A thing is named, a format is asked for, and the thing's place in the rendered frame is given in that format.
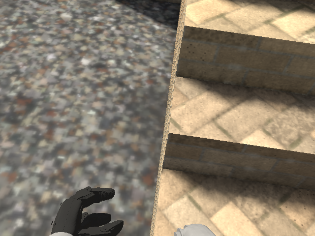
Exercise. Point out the robot right thigh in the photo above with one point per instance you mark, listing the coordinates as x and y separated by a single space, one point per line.
196 229

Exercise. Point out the robot left hand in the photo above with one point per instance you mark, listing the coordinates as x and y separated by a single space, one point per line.
71 219

